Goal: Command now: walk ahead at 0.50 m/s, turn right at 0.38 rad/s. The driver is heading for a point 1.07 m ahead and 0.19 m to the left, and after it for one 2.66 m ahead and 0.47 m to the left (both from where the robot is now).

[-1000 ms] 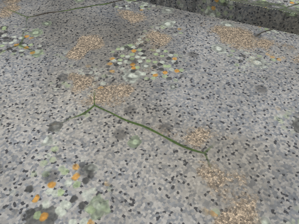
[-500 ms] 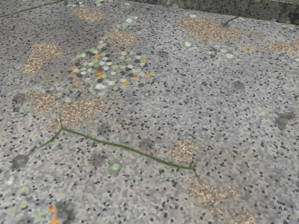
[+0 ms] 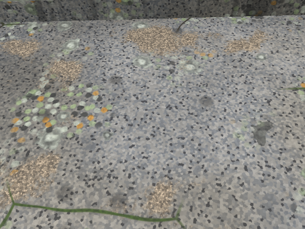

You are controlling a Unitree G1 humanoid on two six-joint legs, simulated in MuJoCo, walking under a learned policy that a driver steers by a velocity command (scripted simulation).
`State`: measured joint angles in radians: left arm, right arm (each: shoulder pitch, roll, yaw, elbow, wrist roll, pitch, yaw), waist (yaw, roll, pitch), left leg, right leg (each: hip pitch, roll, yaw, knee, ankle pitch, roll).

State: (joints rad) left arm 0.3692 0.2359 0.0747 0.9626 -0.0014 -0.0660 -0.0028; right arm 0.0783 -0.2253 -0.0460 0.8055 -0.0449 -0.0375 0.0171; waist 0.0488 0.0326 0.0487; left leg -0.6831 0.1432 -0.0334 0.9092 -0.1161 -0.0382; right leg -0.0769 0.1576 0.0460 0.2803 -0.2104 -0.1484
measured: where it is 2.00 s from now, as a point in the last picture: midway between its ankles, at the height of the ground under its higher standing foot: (123, 126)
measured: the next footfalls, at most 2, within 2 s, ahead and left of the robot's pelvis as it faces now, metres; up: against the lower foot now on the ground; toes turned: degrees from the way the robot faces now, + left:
left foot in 0.24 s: +0.33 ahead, +0.13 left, +0.00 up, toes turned -1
right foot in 0.76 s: +0.61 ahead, -0.04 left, +0.00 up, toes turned +14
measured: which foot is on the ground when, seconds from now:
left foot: up 0.00-0.22, down 0.24-0.78, up 0.80-1.00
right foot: down 0.00-0.24, up 0.26-0.74, down 0.76-1.00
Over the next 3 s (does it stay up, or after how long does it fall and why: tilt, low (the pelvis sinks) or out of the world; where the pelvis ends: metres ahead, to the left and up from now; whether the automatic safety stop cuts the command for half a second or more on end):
stays up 1.00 0.26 0.00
